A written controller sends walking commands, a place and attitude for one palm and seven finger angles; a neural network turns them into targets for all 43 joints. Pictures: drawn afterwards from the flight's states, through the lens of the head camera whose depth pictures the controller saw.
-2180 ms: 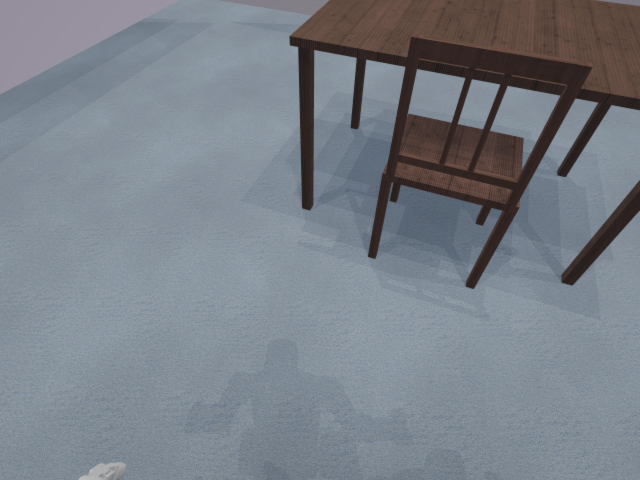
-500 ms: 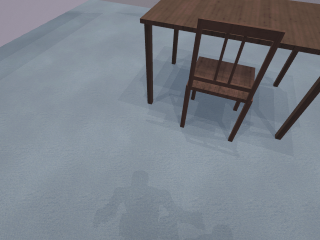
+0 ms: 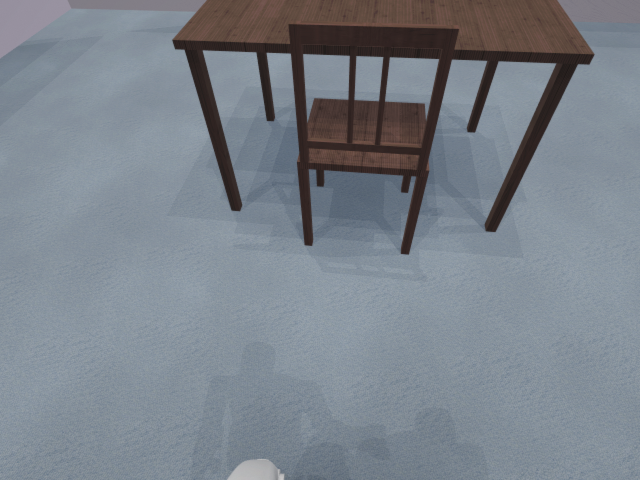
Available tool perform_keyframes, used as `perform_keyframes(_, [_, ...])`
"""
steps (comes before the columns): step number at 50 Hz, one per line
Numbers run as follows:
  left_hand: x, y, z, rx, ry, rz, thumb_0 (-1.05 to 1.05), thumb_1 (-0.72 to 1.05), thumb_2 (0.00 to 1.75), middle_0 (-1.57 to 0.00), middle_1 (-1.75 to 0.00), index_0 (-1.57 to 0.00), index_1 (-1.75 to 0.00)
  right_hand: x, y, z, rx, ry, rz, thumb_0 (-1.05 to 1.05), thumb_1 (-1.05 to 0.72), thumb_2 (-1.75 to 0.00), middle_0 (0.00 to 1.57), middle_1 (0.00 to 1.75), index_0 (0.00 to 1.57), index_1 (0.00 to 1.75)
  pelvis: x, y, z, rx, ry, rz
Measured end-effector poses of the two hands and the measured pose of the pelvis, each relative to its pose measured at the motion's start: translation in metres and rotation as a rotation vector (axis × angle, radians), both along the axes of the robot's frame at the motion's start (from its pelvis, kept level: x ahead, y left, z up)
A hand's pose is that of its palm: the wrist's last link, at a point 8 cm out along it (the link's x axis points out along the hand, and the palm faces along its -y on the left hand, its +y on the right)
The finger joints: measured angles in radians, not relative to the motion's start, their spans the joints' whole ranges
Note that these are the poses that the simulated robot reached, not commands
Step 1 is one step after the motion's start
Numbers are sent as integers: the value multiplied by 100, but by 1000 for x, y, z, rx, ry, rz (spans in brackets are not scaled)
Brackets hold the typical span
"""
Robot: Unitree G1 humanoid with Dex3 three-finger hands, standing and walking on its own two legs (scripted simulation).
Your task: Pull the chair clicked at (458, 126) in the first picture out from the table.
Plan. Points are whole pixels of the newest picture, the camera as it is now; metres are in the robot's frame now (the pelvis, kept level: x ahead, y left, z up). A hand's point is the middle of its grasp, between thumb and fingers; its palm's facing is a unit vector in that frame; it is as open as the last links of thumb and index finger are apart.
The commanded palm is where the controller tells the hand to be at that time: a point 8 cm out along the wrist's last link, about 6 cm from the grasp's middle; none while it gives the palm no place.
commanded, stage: walk to a spot facing it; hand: left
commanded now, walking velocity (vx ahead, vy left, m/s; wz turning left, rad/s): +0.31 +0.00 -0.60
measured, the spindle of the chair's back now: (351, 98) +1.08 +0.02 -0.11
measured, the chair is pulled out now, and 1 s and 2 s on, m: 0.00 0.00 0.00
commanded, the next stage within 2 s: turn to face it in 1.60 s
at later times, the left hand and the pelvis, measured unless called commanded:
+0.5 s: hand (178, 396) +0.26 +0.27 -0.17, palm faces -0.25 -0.95 -0.21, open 7.4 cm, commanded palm none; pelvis +0.13 +0.08 +0.00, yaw -19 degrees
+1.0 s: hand (289, 314) +0.42 +0.11 -0.18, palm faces -0.58 -0.79 -0.20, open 7.4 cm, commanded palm none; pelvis +0.23 +0.02 -0.02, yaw -35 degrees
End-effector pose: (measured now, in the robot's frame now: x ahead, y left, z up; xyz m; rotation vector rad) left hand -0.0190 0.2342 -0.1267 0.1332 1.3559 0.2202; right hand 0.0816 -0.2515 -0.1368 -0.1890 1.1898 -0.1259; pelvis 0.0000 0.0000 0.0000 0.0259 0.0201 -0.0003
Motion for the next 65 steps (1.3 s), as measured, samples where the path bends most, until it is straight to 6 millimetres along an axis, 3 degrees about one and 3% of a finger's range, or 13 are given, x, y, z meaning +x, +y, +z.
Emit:
perform_keyframes(7, [20,24,-5,-14,34,-33,1,90,90,-20,-30,-20,-30,33,15,14,-31,-67,-43,1,-91,-90,20,29,20,30,27,23,1,-21,11,-69])
perform_keyframes(12, [53,59,-20,-26,51,-70,1,90,90,-20,-30,-20,-30,69,42,22,-55,-153,-70,1,-91,-90,20,29,20,30,56,50,-7,-37,9,-129])
perform_keyframes(16, [106,87,-34,-26,48,-152,1,91,90,-20,-30,-20,-30,72,62,24,-78,-201,-131,0,-91,-90,20,29,20,30,78,68,-14,-42,-9,-200])
perform_keyframes(22, [224,96,-21,-24,-78,-299,1,91,90,-20,-30,-20,-30,22,90,23,-63,-56,-297,0,-91,-90,20,29,21,30,113,75,-2,-54,-19,-295])
perform_keyframes(29, [345,49,-13,-51,-181,-469,1,91,90,-19,-30,-19,-30,-54,118,13,-29,206,-495,0,-92,-90,20,29,20,30,148,72,-3,-59,-22,-383])
perform_keyframes(34, [412,-16,-17,-86,-215,-613,1,91,90,-19,-30,-19,-30,-89,137,4,32,351,-627,0,-92,-90,20,29,20,30,171,57,-12,-51,-22,-452])
perform_keyframes(38, [455,-70,-26,-105,-281,-713,1,91,90,-20,-30,-19,-30,-97,139,-12,90,417,-709,0,-91,-90,20,29,20,30,191,33,-29,-34,-23,-486])
perform_keyframes(41, [467,-91,-27,-112,-316,-727,1,91,90,-20,-30,-20,-30,-82,124,-24,98,400,-728,1,-91,-90,20,29,20,30,197,25,-34,-47,-36,-513])
perform_keyframes(45, [464,-93,-22,-92,-261,-744,1,91,90,-20,-30,-20,-30,-27,88,-23,61,244,-725,1,-91,-90,20,29,20,30,208,19,-24,-53,-36,-559])
perform_keyframes(51, [463,-77,-19,-81,-180,-750,1,91,90,-20,-30,-20,-30,60,42,-6,-7,-8,-692,0,-91,-90,20,29,20,30,234,19,-15,-40,-11,-624])
perform_keyframes(57, [479,-45,-29,-78,-127,-707,1,90,90,-20,-30,-20,-30,126,24,12,-88,-133,-663,0,-91,-90,20,29,20,30,272,26,-17,-47,1,-687])
perform_keyframes(60, [492,-33,-36,-64,-79,-716,1,91,90,-20,-30,-20,-30,140,27,18,-118,-154,-678,0,-91,-90,20,29,20,30,289,28,-17,-47,-6,-732])
perform_keyframes(65, [519,-35,-28,-49,-20,-777,1,91,90,-20,-30,-20,-30,135,45,25,-98,-96,-759,0,-91,-90,20,29,21,30,310,22,-6,-61,-5,-805])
